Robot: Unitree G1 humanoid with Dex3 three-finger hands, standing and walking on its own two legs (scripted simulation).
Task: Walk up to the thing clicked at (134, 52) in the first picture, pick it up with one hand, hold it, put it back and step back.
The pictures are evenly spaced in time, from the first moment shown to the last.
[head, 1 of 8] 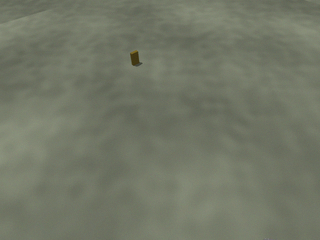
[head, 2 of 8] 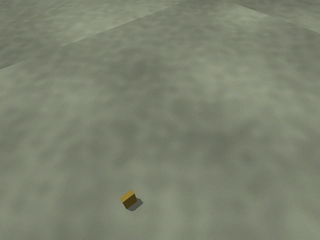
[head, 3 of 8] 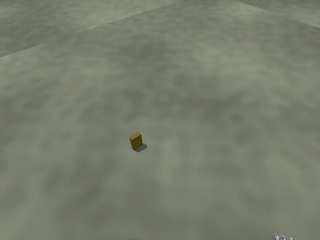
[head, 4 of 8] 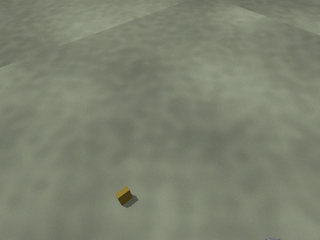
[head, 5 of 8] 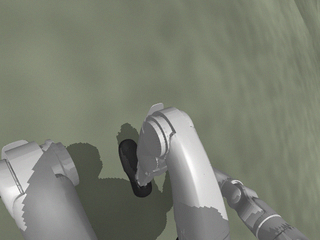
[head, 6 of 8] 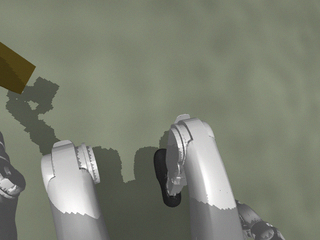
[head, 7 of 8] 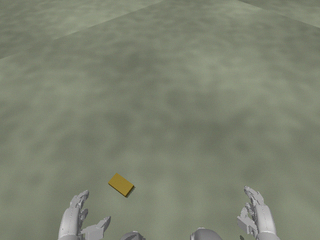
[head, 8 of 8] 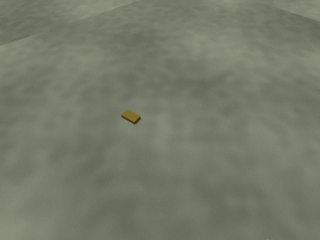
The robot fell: no
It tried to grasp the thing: yes
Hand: left
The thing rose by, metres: 0.66
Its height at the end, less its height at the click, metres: -0.06
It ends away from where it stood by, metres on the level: 0.05
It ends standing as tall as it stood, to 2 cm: no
